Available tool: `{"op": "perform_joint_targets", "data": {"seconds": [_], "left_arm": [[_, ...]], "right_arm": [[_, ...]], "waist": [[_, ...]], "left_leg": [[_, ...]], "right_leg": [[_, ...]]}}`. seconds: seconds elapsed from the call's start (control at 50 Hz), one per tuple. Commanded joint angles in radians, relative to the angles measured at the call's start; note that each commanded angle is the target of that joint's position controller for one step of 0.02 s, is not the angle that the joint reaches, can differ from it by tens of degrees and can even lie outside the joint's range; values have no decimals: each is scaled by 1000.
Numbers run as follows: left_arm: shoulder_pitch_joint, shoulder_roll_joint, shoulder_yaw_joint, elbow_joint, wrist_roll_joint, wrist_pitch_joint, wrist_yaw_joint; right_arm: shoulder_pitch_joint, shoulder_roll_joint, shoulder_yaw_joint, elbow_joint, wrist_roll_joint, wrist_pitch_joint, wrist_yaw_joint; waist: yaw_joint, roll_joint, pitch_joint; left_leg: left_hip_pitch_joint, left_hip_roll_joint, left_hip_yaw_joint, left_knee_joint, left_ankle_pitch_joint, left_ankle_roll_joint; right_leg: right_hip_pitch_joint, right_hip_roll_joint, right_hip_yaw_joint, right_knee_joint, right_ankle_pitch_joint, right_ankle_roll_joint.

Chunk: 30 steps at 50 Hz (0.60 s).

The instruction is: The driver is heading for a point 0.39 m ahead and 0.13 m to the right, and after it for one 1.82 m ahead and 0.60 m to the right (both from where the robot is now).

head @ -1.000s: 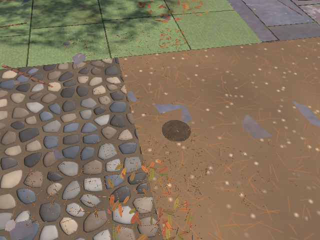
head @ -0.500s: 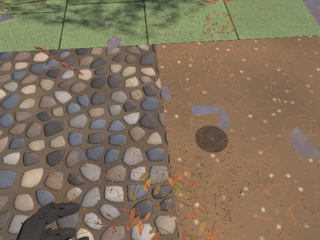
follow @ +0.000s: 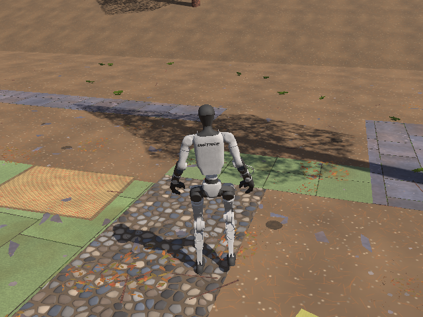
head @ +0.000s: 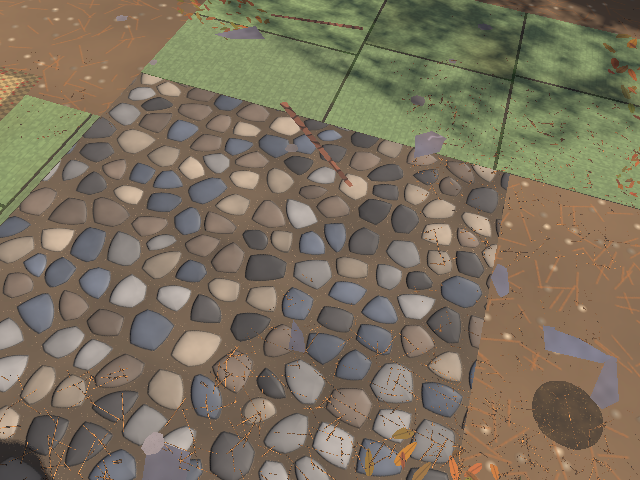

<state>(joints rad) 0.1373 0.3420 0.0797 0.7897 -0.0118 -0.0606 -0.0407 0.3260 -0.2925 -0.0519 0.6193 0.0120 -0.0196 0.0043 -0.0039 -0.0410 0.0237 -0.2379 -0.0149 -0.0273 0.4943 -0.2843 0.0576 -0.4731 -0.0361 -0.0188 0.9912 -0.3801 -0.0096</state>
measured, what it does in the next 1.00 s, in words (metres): walks ahead, turning right: right foot, then left foot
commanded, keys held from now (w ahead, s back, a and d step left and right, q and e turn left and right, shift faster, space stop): w+e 0.34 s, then e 0.66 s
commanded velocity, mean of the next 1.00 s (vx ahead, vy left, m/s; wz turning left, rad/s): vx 0.25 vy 0.00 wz -0.36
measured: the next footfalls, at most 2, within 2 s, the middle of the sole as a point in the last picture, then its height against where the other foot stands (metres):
right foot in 0.36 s outside the picture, level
left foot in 0.84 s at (302, 446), level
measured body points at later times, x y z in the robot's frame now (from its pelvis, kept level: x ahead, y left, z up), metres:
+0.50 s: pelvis +0.25 -0.06 -0.01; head +0.30 -0.07 +0.43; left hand +0.46 +0.19 -0.11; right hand +0.31 -0.35 -0.12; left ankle +0.14 +0.09 -0.64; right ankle +0.32 -0.14 -0.74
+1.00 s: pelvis +0.41 -0.05 +0.00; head +0.45 -0.05 +0.44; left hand +0.67 +0.15 -0.11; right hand +0.44 -0.37 -0.08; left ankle +0.51 +0.03 -0.74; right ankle +0.31 -0.14 -0.66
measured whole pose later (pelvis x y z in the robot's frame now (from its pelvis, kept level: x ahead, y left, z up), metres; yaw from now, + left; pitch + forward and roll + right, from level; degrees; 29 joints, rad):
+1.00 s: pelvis +0.41 -0.05 +0.00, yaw -29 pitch +2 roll +0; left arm 0.17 0.35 0.08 0.71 -0.03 0.06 0.03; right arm 0.14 -0.26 -0.04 0.61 -0.03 -0.02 -0.03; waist 0.00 -0.04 0.05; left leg -0.34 0.01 0.00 0.48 -0.16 0.01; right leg -0.48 0.07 0.09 1.14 -0.49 0.09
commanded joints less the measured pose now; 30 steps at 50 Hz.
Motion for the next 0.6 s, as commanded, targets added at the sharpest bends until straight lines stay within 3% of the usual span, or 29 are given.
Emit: {"op": "perform_joint_targets", "data": {"seconds": [0.02, 0.06, 0.14, 0.26, 0.28, 0.32, 0.34, 0.36, 0.38, 0.4, 0.42, 0.44, 0.46, 0.48, 0.52, 0.56, 0.6], "left_arm": [[-82, 90, 17, -62, 10, -36, -14], [-100, 57, 3, -54, 4, -26, -17], [-161, 25, -18, -69, -10, -13, -20], [-223, 22, -32, -108, -15, -23, -44], [-220, 26, -31, -113, -12, -26, -48], [-163, 51, -19, -110, -8, -27, -49], [-74, 79, -2, -92, -7, -23, -43], [75, 122, 25, -57, -6, -18, -31], [221, 197, 46, -45, -4, -9, -13], [227, 270, 56, -59, -1, -12, -11], [224, 177, 35, -71, -9, -11, -7], [172, 155, 28, -81, -5, -10, 0], [120, 138, 25, -94, -10, -8, 5], [73, 119, 20, -107, -11, -2, 11], [38, 108, 15, -123, 9, 5, 21], [19, 118, 19, -119, 9, 8, 29], [18, 140, 27, -114, 3, 20, 40]], "right_arm": [[-7, -150, -36, -70, -13, -32, -17], [9, -160, -38, -57, -15, -36, -24], [52, -173, -41, -12, -19, -44, -24], [79, -178, -52, 55, -9, -48, -20], [75, -182, -55, 60, -6, -45, -23], [56, -201, -61, 60, -8, -36, -31], [46, -209, -63, 58, -10, -28, -37], [31, -201, -56, 50, -14, -19, -45], [50, -174, -41, 23, -33, -24, -53], [181, -47, -3, -5, -46, -47, -33], [76, -134, -12, 10, -16, -73, -22], [-15, -158, -18, -24, 15, -87, -15], [-61, -160, -15, -31, 3, -95, -22], [-90, -170, -24, -37, -20, -93, -31], [-52, -158, -25, -39, -27, -70, -34], [-17, -119, -13, -29, -30, -50, -40], [-41, -96, -6, -35, -36, -38, -48]], "waist": [[-19, 171, -23], [-31, 141, -27], [-66, 144, 33], [-83, 119, 112], [-76, 120, 107], [-38, 146, 38], [11, 156, -35], [92, 132, -119], [141, 23, -235], [25, -250, -390], [112, -109, -436], [107, -72, -298], [82, 32, -205], [53, 68, -133], [-5, 25, -104], [-32, 8, -95], [-29, 2, -110]], "left_leg": [[257, 241, -300, -294, 165, 171], [249, 222, -204, -304, 274, 154], [215, 216, -99, -349, 233, 132], [279, 274, -7, -351, 285, 119], [305, 281, 9, -326, 358, 110], [343, 274, 51, -210, 722, 83], [346, 255, 82, -81, 930, 61], [275, 205, 130, 140, 1021, 16], [27, 160, 131, 453, 725, -41], [-360, -73, 42, 842, -287, -121], [-417, -43, -120, 935, -320, -105], [-469, 2, -110, 914, -255, -93], [-453, 43, -89, 850, -191, -88], [-424, 66, -74, 792, -159, -97], [-325, 79, -75, 729, -130, -111], [-295, 75, -52, 618, -113, -137], [-282, 51, -33, 500, -41, -158]], "right_leg": [[-280, -46, 36, -38, 177, 20], [-242, -42, 19, -124, 267, 43], [-204, -33, 14, -293, 405, 50], [-206, -11, 11, -420, 394, -17], [-198, -2, 4, -432, 363, -34], [-86, 52, -45, -432, 294, -71], [39, 97, -80, -428, 275, -95], [247, 136, -91, -457, 316, -123], [560, -18, 144, -437, 442, -186], [877, -300, 721, -523, 384, -404], [887, -285, 753, -608, 429, -379], [776, -262, 594, -616, 519, -341], [630, -220, 491, -618, 625, -311], [494, -191, 418, -632, 730, -301], [329, -152, 359, -675, 815, -304], [239, -127, 302, -685, 892, -302], [208, -99, 271, -672, 917, -283]]}}
Keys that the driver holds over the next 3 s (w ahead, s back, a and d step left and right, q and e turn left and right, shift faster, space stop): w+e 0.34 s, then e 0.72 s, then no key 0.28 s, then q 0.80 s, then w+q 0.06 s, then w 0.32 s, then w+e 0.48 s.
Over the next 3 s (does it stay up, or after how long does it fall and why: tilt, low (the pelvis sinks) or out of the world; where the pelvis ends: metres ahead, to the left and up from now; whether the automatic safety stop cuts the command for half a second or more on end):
stays up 0.67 -0.06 -0.01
